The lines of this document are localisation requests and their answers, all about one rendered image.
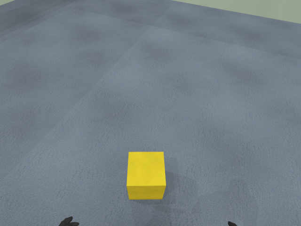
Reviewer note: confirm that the carton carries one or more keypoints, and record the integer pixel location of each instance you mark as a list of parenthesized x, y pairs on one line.
[(146, 178)]

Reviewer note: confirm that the robot left hand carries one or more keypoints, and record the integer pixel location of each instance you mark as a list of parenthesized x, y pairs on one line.
[(67, 221)]

